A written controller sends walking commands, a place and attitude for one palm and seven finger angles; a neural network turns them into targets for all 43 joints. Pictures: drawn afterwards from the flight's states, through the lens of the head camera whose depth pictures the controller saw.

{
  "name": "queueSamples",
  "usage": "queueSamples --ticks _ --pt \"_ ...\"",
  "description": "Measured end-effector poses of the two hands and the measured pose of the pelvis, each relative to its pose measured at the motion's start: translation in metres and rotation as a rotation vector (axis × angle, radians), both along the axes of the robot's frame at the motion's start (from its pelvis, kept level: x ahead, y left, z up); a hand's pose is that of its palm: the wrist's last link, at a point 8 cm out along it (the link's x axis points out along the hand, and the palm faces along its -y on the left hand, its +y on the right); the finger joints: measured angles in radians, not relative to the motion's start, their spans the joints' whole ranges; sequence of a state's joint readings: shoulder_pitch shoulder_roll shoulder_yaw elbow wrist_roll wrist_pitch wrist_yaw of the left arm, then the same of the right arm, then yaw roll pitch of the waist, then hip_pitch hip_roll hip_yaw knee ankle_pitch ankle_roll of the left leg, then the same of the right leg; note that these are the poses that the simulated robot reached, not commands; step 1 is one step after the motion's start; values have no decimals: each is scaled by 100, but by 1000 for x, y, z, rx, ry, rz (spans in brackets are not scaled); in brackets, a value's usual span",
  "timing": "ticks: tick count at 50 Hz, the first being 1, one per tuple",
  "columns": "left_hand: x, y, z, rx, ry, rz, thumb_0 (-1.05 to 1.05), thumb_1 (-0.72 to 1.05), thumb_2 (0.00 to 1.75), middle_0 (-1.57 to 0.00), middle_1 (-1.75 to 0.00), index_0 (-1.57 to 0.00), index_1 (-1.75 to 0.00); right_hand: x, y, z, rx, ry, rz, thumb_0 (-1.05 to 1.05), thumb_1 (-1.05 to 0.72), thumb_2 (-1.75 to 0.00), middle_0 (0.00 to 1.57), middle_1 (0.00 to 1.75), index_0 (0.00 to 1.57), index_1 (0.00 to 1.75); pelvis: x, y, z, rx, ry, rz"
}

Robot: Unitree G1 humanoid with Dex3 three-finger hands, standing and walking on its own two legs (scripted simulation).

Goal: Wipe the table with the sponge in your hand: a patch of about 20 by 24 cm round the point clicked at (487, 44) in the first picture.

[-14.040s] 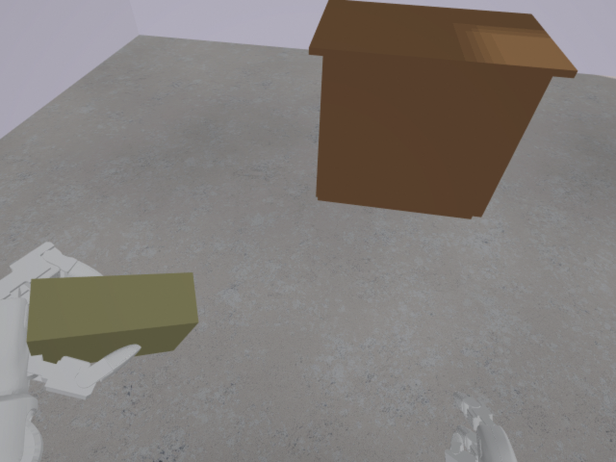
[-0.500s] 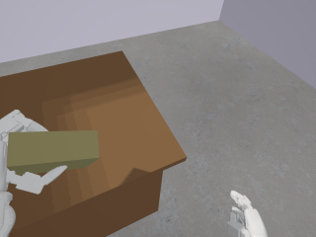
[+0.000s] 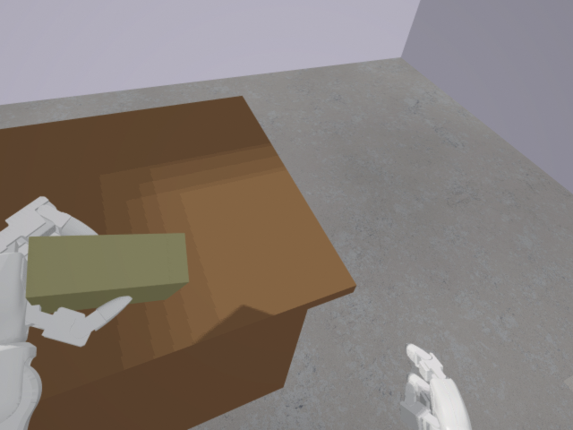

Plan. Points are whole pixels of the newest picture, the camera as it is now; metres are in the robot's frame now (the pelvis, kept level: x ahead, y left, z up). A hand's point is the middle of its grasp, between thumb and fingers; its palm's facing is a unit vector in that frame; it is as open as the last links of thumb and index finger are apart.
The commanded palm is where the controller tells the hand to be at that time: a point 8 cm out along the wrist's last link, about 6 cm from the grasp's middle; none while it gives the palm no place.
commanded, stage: come to a stop and stand still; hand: left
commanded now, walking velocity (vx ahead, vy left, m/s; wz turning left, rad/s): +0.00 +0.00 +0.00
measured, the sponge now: (134, 272) +0.24 +0.20 +0.13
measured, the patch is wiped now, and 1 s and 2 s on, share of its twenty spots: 0.00 0.00 0.00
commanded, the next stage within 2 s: look again from close up in 0.02 s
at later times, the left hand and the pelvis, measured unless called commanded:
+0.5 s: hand (69, 254) +0.23 +0.26 +0.17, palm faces +0.38 -0.81 -0.45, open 9.5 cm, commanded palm +0.17 +0.29 +0.18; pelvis +0.01 +0.00 +0.00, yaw +2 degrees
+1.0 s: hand (59, 274) +0.21 +0.25 +0.17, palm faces +0.44 -0.56 -0.70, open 9.5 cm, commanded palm +0.17 +0.26 +0.21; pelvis +0.00 -0.06 -0.01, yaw +4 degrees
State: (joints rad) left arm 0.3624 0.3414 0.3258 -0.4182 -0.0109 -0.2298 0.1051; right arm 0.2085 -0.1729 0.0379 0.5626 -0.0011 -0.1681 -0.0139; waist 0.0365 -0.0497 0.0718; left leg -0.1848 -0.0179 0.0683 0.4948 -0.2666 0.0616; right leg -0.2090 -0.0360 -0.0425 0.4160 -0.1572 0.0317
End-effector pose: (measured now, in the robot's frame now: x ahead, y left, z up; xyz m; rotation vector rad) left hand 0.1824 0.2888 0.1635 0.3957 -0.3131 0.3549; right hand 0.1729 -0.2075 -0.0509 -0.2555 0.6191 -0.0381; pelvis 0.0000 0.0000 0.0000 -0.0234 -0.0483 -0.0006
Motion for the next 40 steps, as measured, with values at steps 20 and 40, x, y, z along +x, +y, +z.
queueSamples --ticks 20,40 --pt "6 4 1 20 28 0 0 -44 102 -79 -137 -79 -137 5 -10 -5 -28 57 -31 2 -90 -89 20 30 20 30 10 3 1 -6 6 3" --pt "-5 -35 16 238 203 13 0 -44 102 -79 -138 -78 -137 32 -20 -21 20 41 102 2 -90 -89 20 30 20 30 -1 -29 -8 27 32 42"
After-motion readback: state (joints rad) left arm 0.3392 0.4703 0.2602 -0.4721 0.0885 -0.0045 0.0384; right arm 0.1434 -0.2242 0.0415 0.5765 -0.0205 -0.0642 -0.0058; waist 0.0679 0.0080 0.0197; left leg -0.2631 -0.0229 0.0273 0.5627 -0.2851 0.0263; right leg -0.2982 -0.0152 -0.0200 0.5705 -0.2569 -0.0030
